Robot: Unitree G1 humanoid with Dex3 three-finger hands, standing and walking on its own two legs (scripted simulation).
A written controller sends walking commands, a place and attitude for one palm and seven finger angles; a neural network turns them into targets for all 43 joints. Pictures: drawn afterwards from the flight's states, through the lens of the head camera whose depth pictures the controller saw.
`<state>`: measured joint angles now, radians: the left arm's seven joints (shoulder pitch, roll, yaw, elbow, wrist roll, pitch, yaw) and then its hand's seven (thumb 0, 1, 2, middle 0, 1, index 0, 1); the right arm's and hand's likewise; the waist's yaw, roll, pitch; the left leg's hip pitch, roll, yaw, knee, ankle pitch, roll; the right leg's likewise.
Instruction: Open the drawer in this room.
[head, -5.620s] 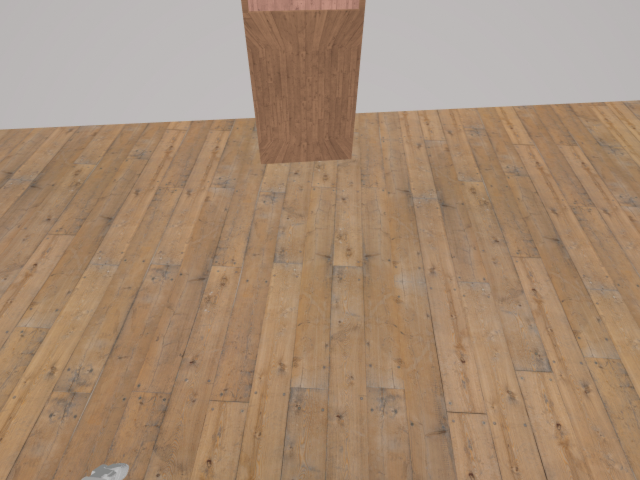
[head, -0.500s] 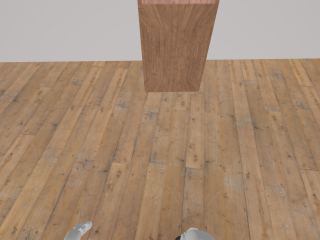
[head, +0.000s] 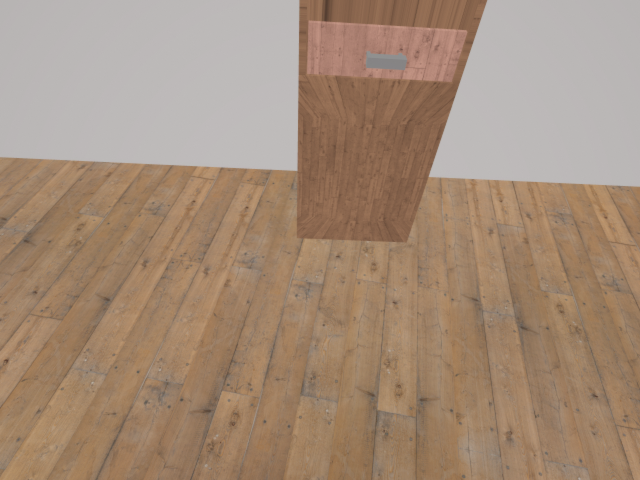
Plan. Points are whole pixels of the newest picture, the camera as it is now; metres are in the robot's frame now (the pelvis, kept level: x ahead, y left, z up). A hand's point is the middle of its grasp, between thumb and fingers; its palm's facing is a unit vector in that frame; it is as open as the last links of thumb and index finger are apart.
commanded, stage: stand and wait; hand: left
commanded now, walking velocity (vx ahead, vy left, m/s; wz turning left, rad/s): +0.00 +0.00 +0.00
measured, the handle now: (385, 58) +1.16 -0.07 +0.02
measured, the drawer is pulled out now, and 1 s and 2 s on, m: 0.00 0.00 0.00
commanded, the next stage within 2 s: look at it before walking up in 0.28 s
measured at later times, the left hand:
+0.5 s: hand out of the picture +0.01 +0.16 -0.17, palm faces +0.02 -0.98 -0.20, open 7.3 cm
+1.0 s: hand out of the picture -0.04 +0.11 -0.17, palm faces +0.06 -0.99 -0.16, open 7.3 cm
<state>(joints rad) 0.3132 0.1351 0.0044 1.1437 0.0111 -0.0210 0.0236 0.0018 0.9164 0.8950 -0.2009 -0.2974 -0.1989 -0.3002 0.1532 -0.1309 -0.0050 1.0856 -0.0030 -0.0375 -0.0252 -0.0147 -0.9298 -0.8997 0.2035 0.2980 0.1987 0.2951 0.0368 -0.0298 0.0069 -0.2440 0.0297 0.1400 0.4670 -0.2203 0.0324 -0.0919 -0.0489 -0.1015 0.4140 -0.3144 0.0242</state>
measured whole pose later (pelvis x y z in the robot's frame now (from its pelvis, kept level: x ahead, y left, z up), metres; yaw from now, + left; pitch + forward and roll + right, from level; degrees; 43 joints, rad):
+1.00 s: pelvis +0.01 -0.03 +0.00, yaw +0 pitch -2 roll +1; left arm 0.37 0.09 -0.01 1.16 0.01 -0.02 0.05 0.00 0.91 0.89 -0.20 -0.30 -0.20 -0.30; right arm 0.27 -0.14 -0.01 1.17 0.00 -0.01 -0.03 0.01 -0.91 -0.90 0.20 0.30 0.20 0.29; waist 0.01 0.00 0.03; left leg -0.18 0.06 0.13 0.41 -0.20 -0.01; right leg -0.03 -0.02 -0.11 0.38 -0.32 -0.02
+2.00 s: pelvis +0.04 -0.06 +0.00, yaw -29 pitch +0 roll +0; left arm 0.30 0.18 0.05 0.95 0.03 -0.01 -0.02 0.00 0.91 0.89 -0.20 -0.30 -0.20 -0.30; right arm 0.18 -0.26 -0.07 0.91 -0.02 0.02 0.02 0.01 -0.91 -0.90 0.20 0.30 0.20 0.29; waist 0.01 0.01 0.05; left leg -0.50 0.12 0.08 0.94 -0.35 -0.08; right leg -0.18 -0.01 0.01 0.46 -0.28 0.00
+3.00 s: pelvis +0.32 -0.28 +0.00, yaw -55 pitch -1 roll -3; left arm 0.21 0.21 0.05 1.03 0.02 -0.04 0.01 -0.01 0.94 0.89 -0.20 -0.30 -0.20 -0.30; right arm 0.15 -0.19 -0.04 0.94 -0.01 -0.03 0.00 0.00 -0.91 -0.90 0.20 0.30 0.19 0.29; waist -0.01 0.03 0.04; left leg -0.50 0.14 0.07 0.80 -0.27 -0.06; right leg -0.19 0.04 -0.09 0.46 -0.24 -0.04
